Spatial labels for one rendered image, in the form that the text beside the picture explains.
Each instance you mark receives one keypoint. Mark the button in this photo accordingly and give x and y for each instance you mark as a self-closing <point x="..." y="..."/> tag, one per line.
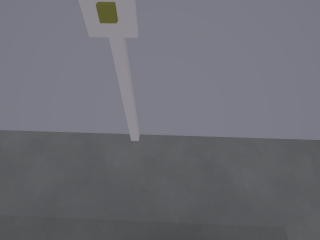
<point x="107" y="12"/>

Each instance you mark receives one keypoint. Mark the panel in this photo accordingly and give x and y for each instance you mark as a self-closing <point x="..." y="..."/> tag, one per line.
<point x="126" y="27"/>

